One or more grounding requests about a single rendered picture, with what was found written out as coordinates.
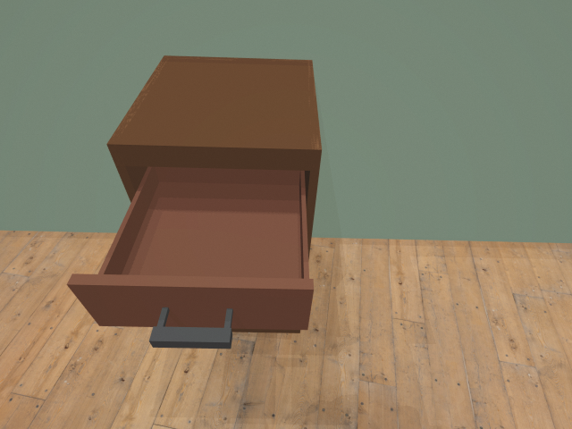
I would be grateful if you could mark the cabinet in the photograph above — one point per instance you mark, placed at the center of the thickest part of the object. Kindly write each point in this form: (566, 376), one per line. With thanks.
(225, 113)

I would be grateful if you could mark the drawer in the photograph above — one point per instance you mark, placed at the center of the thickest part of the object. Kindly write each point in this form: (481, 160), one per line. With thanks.
(201, 240)

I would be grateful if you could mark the handle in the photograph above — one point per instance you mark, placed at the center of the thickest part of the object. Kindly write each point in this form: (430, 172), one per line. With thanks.
(191, 337)

